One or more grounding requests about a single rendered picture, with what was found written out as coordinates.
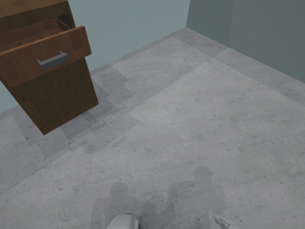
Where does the handle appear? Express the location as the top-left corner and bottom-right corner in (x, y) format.
(36, 51), (69, 71)

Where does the robot left shin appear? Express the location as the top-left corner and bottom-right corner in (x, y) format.
(123, 212), (133, 216)

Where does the robot right hand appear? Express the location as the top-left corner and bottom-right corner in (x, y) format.
(214, 216), (239, 229)

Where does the drawer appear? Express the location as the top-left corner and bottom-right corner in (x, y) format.
(0, 17), (92, 88)

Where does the cabinet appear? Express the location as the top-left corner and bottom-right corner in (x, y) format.
(0, 0), (99, 135)

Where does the robot left thigh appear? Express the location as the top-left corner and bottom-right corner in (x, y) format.
(106, 214), (139, 229)

